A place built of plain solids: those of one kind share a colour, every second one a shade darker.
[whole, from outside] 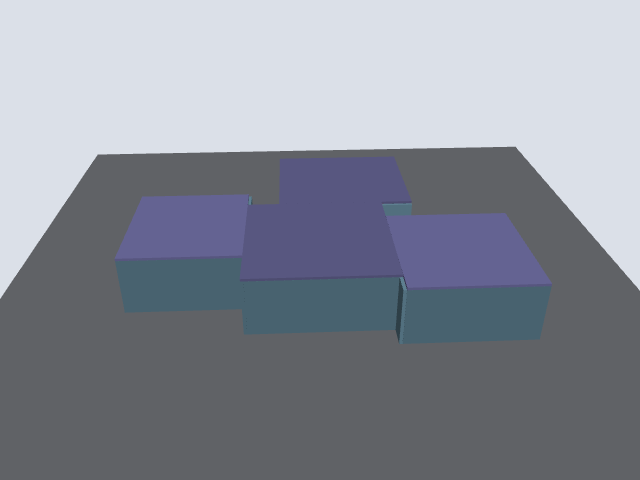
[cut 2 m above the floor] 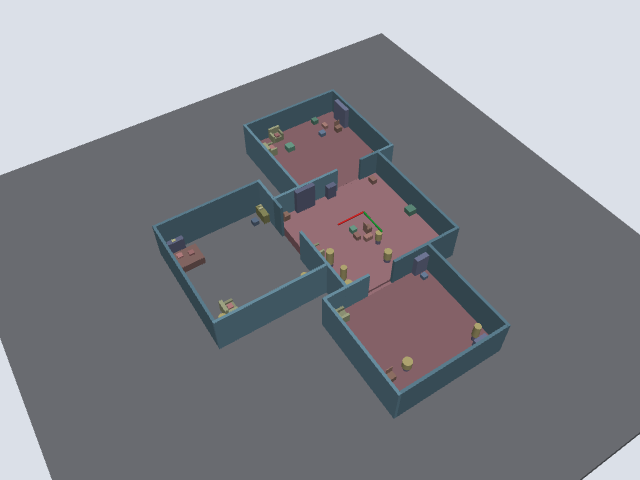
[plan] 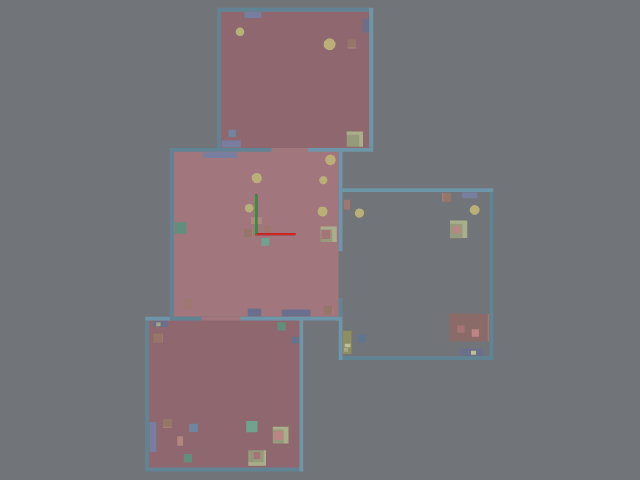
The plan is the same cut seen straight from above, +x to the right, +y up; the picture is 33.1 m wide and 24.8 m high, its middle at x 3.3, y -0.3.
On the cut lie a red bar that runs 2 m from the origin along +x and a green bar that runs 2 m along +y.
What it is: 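A storey of a house; a hub and three side rooms behind broad openings; the side rooms' floors lie 0.87 m, 0.188 m and not at all below the hub's; a bare drop, one riser, a flush line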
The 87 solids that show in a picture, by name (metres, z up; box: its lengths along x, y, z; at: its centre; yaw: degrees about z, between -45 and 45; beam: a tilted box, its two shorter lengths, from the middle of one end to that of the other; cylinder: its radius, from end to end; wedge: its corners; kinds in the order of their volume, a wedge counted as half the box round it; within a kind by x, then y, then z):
{
 "floor_1": {"box": [1.99, 0.2, 0.92], "at": [-1.81, -4.36, 0.41]},
 "floor_2": {"box": [7.77, 7.6, 0.92], "at": [-1.65, -8.26, 0.41]},
 "floor_3": {"box": [8.52, 8.52, 0.92], "at": [0.0, 0.0, 0.41]},
 "floor_4": {"box": [1.89, 0.2, 0.73], "at": [1.74, 4.36, 0.32]},
 "floor_5": {"box": [7.66, 7.04, 0.73], "at": [2.02, 7.98, 0.32]},
 "wall_1": {"box": [0.2, 7.8, 3.68], "at": [-5.63, -8.36, 1.79]},
 "wall_2": {"box": [1.27, 0.2, 3.68], "at": [-5.1, -4.36, 1.79]},
 "wall_3": {"box": [0.2, 8.52, 3.68], "at": [-4.36, 0.0, 1.79]},
 "wall_4": {"box": [1.66, 0.2, 3.68], "at": [-3.63, -4.36, 1.79]},
 "wall_5": {"box": [0.2, 7.24, 3.68], "at": [-1.91, 8.08, 1.79]},
 "wall_6": {"box": [5.26, 0.2, 3.68], "at": [-1.83, 4.36, 1.79]},
 "wall_7": {"box": [7.77, 0.2, 3.68], "at": [-1.65, -12.16, 1.79]},
 "wall_8": {"box": [5.28, 0.2, 3.68], "at": [1.82, -4.36, 1.79]},
 "wall_9": {"box": [7.66, 0.2, 3.68], "at": [2.02, 11.6, 1.79]},
 "wall_10": {"box": [0.2, 7.8, 3.68], "at": [2.34, -8.36, 1.79]},
 "wall_11": {"box": [1.78, 0.2, 3.68], "at": [3.57, 4.36, 1.79]},
 "wall_12": {"box": [0.2, 2.04, 3.68], "at": [4.36, -5.48, 1.79]},
 "wall_13": {"box": [0.2, 0.96, 3.68], "at": [4.36, -3.78, 1.79]},
 "wall_14": {"box": [0.2, 5.14, 3.68], "at": [4.36, 1.69, 1.79]},
 "wall_15": {"box": [1.59, 0.2, 3.68], "at": [5.25, 4.36, 1.79]},
 "wall_16": {"box": [0.2, 7.24, 3.68], "at": [5.95, 8.08, 1.79]},
 "wall_17": {"box": [7.79, 0.2, 3.68], "at": [8.36, -6.4, 1.79]},
 "wall_18": {"box": [7.79, 0.2, 3.68], "at": [8.36, 2.28, 1.79]},
 "wall_19": {"box": [0.2, 8.48, 3.68], "at": [12.15, -2.06, 1.79]},
 "roof_1": {"box": [8.17, 7.8, 0.16], "at": [-1.65, -8.36, 3.71]},
 "roof_2": {"box": [8.92, 8.92, 0.16], "at": [0.0, 0.0, 3.71]},
 "roof_3": {"box": [8.06, 7.24, 0.16], "at": [2.02, 8.08, 3.71]},
 "roof_4": {"box": [7.79, 8.88, 0.16], "at": [8.36, -2.06, 3.71]},
 "case_1": {"box": [0.36, 1.55, 1.76], "at": [-5.33, -10.47, 1.75]},
 "case_2": {"box": [0.76, 0.32, 1.11], "at": [-4.94, -4.64, 1.43]},
 "case_3": {"box": [1.76, 0.3, 1.44], "at": [-1.87, 4.09, 1.59]},
 "case_4": {"box": [0.96, 0.37, 1.54], "at": [-1.28, 4.66, 1.45]},
 "case_5": {"box": [0.87, 0.31, 1.88], "at": [-0.16, 11.32, 1.62]},
 "case_6": {"box": [0.7, 0.4, 1.12], "at": [-0.08, -4.04, 1.43]},
 "case_7": {"box": [1.49, 0.35, 2.0], "at": [2.07, -4.07, 1.87]},
 "case_8": {"box": [0.31, 0.7, 1.02], "at": [5.67, 10.77, 1.19]},
 "case_9": {"box": [0.8, 0.3, 1.15], "at": [11.03, 2.01, 0.52]},
 "case_10": {"box": [1.14, 0.36, 1.15], "at": [11.14, -6.1, 0.53]},
 "bed_1": {"box": [1.99, 1.44, 0.63], "at": [10.97, -4.83, 0.27]},
 "armchair_1": {"box": [0.91, 0.18, 0.92], "at": [0.05, -11.88, 1.33]},
 "armchair_2": {"box": [0.62, 0.62, 0.41], "at": [0.05, -11.48, 1.08]},
 "armchair_3": {"box": [0.56, 0.58, 0.43], "at": [1.14, -10.38, 1.08]},
 "armchair_4": {"box": [0.56, 0.15, 0.64], "at": [1.14, -10.02, 1.19]},
 "armchair_5": {"box": [0.25, 0.87, 0.86], "at": [1.55, -10.38, 1.3]},
 "armchair_6": {"box": [0.23, 0.8, 0.81], "at": [4.05, -0.01, 1.28]},
 "armchair_7": {"box": [0.64, 0.17, 0.64], "at": [5.01, 4.6, 1.0]},
 "armchair_8": {"box": [0.64, 0.44, 0.41], "at": [5.01, 4.91, 0.89]},
 "armchair_9": {"box": [0.64, 0.17, 0.64], "at": [5.01, 5.22, 1.0]},
 "armchair_10": {"box": [0.2, 0.79, 0.91], "at": [5.43, 4.91, 1.14]},
 "armchair_11": {"box": [0.65, 0.58, 0.47], "at": [10.34, 0.25, 0.18]},
 "armchair_12": {"box": [0.24, 0.91, 0.96], "at": [10.79, 0.25, 0.43]},
 "bush_1": {"cylinder": 0.22, "from": [-0.83, 10.46, 1.18], "to": [-0.83, 10.46, 2.13]},
 "bush_2": {"cylinder": 0.22, "from": [-0.36, 1.34, 1.28], "to": [-0.36, 1.34, 1.93]},
 "bush_3": {"cylinder": 0.26, "from": [0.03, 2.9, 1.17], "to": [0.03, 2.9, 1.84]},
 "bush_4": {"cylinder": 0.26, "from": [3.43, 1.17, 1.19], "to": [3.43, 1.17, 2.33]},
 "bush_5": {"cylinder": 0.21, "from": [3.47, 2.79, 1.34], "to": [3.47, 2.79, 2.43]},
 "bush_6": {"cylinder": 0.31, "from": [3.79, 9.81, 1.0], "to": [3.79, 9.81, 1.52]},
 "bush_7": {"cylinder": 0.27, "from": [3.84, 3.84, 1.31], "to": [3.84, 3.84, 2.27]},
 "bush_8": {"cylinder": 0.24, "from": [5.34, 1.09, 0.38], "to": [5.34, 1.09, 1.08]},
 "bush_9": {"cylinder": 0.25, "from": [11.29, 1.25, 0.51], "to": [11.29, 1.25, 1.37]},
 "pouf_1": {"box": [0.6, 0.6, 0.43], "at": [-3.91, 0.31, 1.09]},
 "pouf_2": {"box": [0.43, 0.43, 0.39], "at": [-3.53, -11.57, 1.06]},
 "pouf_3": {"box": [0.58, 0.58, 0.43], "at": [-0.22, -9.94, 1.08]},
 "pouf_4": {"box": [0.41, 0.41, 0.37], "at": [0.48, -0.4, 1.06]},
 "pouf_5": {"box": [0.43, 0.43, 0.44], "at": [1.31, -4.77, 1.09]},
 "chair_1": {"box": [0.46, 0.46, 0.42], "at": [-5.09, -5.38, 1.08]},
 "chair_2": {"box": [0.47, 0.4, 0.41], "at": [-4.58, -9.75, 1.08]},
 "chair_3": {"box": [0.42, 0.43, 0.4], "at": [-0.41, 0.07, 1.07]},
 "chair_4": {"box": [0.45, 0.46, 0.46], "at": [3.72, -3.93, 1.1]},
 "chair_5": {"box": [0.43, 0.44, 0.41], "at": [4.95, 9.86, 0.89]},
 "chair_6": {"box": [0.41, 0.47, 0.49], "at": [9.87, 1.91, 0.2]},
 "sideboard_1": {"box": [0.45, 1.21, 0.82], "at": [4.71, -5.58, 0.36]},
 "toybox_1": {"box": [0.3, 0.5, 0.3], "at": [-3.93, -10.69, 1.02]},
 "toybox_2": {"box": [0.39, 0.56, 0.38], "at": [-3.49, -3.6, 1.06]},
 "toybox_3": {"box": [0.57, 0.35, 0.36], "at": [0.01, 0.7, 1.05]},
 "toybox_4": {"box": [0.34, 0.47, 0.36], "at": [0.59, 0.22, 1.05]},
 "toybox_5": {"box": [0.32, 0.51, 0.42], "at": [4.69, 1.53, 0.16]},
 "basket_1": {"box": [0.43, 0.43, 0.32], "at": [-3.23, -10.01, 1.03]},
 "basket_2": {"box": [0.38, 0.38, 0.29], "at": [-1.25, 5.21, 0.83]},
 "basket_3": {"box": [0.35, 0.35, 0.3], "at": [2.02, -5.48, 1.02]},
 "basket_4": {"box": [0.44, 0.44, 0.42], "at": [5.44, -5.4, 0.16]},
 "cushion_1": {"box": [0.36, 0.36, 0.12], "at": [0.04, -11.43, 1.35]},
 "cushion_2": {"box": [0.46, 0.46, 0.11], "at": [1.16, -10.4, 1.35]},
 "cushion_3": {"box": [0.45, 0.46, 0.14], "at": [3.6, -0.02, 1.4]},
 "cushion_4": {"box": [0.36, 0.36, 0.11], "at": [10.35, 0.23, 0.47]},
 "cushion_5": {"box": [0.37, 0.37, 0.15], "at": [10.58, -4.9, 0.66]},
 "cushion_6": {"box": [0.38, 0.38, 0.11], "at": [11.33, -5.1, 0.64]}
}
